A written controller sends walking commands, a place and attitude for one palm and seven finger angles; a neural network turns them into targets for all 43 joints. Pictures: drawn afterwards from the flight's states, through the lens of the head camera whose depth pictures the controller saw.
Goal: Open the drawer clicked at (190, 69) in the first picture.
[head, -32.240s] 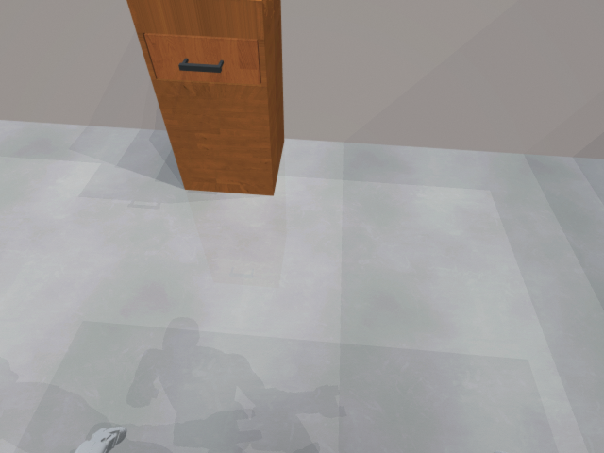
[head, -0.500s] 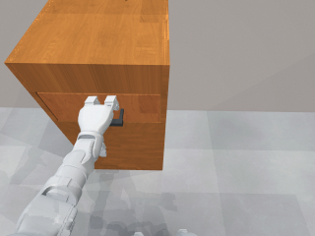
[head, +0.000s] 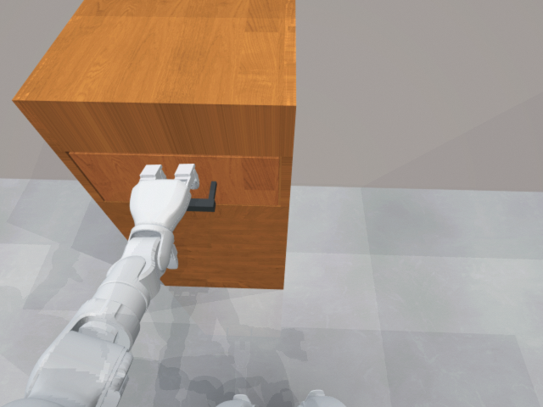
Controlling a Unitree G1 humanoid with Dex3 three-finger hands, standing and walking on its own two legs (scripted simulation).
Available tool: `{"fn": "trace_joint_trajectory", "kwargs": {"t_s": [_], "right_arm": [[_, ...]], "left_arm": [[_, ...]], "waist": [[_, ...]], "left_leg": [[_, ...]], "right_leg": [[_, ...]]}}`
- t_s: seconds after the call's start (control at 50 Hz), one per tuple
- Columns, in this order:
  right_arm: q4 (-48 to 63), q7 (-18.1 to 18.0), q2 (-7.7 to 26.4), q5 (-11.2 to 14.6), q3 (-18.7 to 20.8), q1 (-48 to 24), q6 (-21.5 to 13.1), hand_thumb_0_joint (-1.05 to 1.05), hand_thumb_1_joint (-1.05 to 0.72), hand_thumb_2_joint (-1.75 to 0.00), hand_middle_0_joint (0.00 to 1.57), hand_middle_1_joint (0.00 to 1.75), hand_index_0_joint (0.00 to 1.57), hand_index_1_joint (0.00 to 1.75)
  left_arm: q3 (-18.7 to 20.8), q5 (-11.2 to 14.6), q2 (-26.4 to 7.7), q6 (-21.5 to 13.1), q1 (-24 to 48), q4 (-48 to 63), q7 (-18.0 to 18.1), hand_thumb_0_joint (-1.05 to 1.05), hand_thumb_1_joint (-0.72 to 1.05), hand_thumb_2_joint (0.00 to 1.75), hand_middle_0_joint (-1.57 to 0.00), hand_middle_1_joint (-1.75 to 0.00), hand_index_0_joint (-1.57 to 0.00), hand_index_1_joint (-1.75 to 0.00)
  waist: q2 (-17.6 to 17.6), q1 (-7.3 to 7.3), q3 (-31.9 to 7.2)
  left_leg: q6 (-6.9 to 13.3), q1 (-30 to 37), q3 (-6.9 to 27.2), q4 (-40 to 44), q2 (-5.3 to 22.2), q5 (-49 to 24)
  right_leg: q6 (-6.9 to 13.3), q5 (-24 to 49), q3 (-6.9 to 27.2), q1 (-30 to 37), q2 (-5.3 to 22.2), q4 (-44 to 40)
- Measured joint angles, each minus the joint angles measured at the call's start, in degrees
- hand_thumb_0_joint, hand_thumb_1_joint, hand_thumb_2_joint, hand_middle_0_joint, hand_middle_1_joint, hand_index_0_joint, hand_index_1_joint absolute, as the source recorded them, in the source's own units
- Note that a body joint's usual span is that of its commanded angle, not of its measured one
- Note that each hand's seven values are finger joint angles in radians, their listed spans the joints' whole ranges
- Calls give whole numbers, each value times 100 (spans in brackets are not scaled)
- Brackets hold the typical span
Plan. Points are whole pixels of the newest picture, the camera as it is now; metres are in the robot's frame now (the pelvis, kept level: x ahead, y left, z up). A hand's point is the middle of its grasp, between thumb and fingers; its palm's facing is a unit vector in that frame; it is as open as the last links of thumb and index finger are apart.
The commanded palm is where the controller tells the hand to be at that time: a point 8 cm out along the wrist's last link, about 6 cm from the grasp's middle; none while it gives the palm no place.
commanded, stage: re-aim the fingers above the handle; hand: left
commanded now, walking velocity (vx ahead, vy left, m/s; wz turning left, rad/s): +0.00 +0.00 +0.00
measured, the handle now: (179, 195) +0.50 +0.19 -0.07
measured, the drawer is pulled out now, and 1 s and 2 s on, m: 0.00 0.00 0.00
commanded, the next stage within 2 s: lower the fingers behind the handle in 1.72 s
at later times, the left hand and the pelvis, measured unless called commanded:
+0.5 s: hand (176, 223) +0.41 +0.17 -0.02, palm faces -0.06 -0.07 -1.00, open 13.9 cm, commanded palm +0.39 +0.18 +0.04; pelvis +0.00 +0.00 +0.00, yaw +0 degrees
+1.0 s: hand (190, 216) +0.42 +0.14 -0.01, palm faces +0.07 -0.07 -1.00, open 13.9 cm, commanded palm +0.39 +0.17 +0.04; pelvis -0.01 -0.01 +0.00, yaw -1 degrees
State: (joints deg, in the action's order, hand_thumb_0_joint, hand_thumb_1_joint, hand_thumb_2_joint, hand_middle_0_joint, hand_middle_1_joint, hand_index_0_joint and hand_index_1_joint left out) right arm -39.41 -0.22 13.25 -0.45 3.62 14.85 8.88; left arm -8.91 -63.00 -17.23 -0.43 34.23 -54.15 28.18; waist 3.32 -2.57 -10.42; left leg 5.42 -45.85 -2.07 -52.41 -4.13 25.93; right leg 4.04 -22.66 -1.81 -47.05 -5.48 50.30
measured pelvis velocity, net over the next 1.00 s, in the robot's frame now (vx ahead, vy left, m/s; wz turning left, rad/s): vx -0.01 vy -0.01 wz -0.01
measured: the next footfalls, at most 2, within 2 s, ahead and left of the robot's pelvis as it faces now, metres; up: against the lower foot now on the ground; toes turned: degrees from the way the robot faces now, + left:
none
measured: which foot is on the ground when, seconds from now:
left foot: down 0.00-1.00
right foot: down 0.00-1.00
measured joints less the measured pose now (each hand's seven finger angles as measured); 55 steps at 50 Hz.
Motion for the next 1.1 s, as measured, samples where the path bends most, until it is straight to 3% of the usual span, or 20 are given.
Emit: {"fn": "trace_joint_trajectory", "kwargs": {"t_s": [0.08,0.18,0.3,0.42,0.56,0.68,0.76,0.82,0.88,0.96,1.02,1.1], "right_arm": [[-5,-37,-29,19,-80,26,10,1,-91,-89,20,30,20,30],[69,-110,-43,6,-107,143,-31,1,-91,-89,20,30,20,30],[19,-100,37,21,-44,258,-78,1,-91,-89,20,30,20,30],[-74,-79,63,40,5,255,-129,1,-91,-89,20,30,20,30],[-44,-85,28,-21,-15,109,-172,1,-91,-89,20,30,20,30],[39,-8,3,-14,-69,-16,-89,1,-91,-89,20,30,20,30],[66,51,-15,40,-2,64,-61,1,-91,-89,20,30,20,30],[29,17,-31,41,-3,104,-42,1,-91,-89,20,30,20,30],[9,-63,-69,26,-68,62,-58,1,-91,-89,20,30,20,30],[59,-101,-101,-56,-123,-73,-128,1,-91,-89,20,30,20,30],[77,-59,-72,-107,-108,-174,-124,1,-91,-89,20,30,20,30],[56,11,-11,-29,-80,-175,-53,1,-91,-89,20,30,20,30]], "left_arm": [[105,5,18,30,111,-208,-118,0,-49,30,-32,-120,-32,-120],[374,-82,-172,-179,10,-108,-149,0,-49,30,-32,-120,-32,-120],[421,-90,-340,-209,-101,-87,-41,0,-49,30,-32,-120,-32,-120],[188,80,-230,-211,-153,-76,-161,0,-49,30,-32,-120,-32,-120],[247,-117,-80,-490,-146,90,19,0,-49,30,-32,-120,-32,-120],[404,-163,-148,-35,-8,-160,242,0,-49,30,-32,-120,-32,-120],[-6,140,-38,312,-139,-10,-54,0,-49,30,-32,-120,-31,-120],[-276,316,197,174,-368,278,-325,-1,-49,30,-32,-120,-32,-120],[-284,147,355,-183,-472,354,-320,-1,-49,30,-32,-120,-32,-120],[28,-299,273,-433,-315,304,151,0,-50,30,-32,-120,-32,-120],[263,-410,86,-128,-56,110,507,0,-50,30,-32,-120,-32,-120],[288,-128,-114,610,226,-317,425,0,-49,30,-32,-120,-32,-120]], "waist": [[-61,-90,9],[-114,-186,-3],[-68,-144,-11],[-42,-80,15],[-63,-120,-63],[-39,-104,-73],[22,3,-18],[25,43,-7],[-54,-6,-28],[-144,-127,-66],[-113,-159,-61],[-20,-85,19]], "left_leg": [[-1,-17,-51,38,22,-33],[-20,-46,-109,67,70,-54],[-25,-61,-110,59,79,-53],[-18,-1,-49,97,44,-84],[-15,-68,-49,11,34,-50],[-7,-93,-124,-13,53,-33],[-9,75,-79,135,33,-96],[-5,253,-32,254,7,-136],[-3,316,-28,262,-4,-127],[-22,82,-65,49,16,-57],[-34,-137,-101,-125,38,-8],[-13,-168,-135,-77,45,-48]], "right_leg": [[8,41,49,-45,-21,-9],[30,92,106,-97,-70,-33],[30,99,107,-108,-78,-36],[21,107,53,-22,-42,-89],[23,68,43,-90,-32,2],[15,60,112,-150,-51,64],[3,112,88,38,-33,-99],[-5,134,59,233,-9,-225],[6,113,57,287,-1,-211],[37,50,63,34,-18,19],[45,16,75,-196,-34,193],[30,57,109,-241,-39,163]]}}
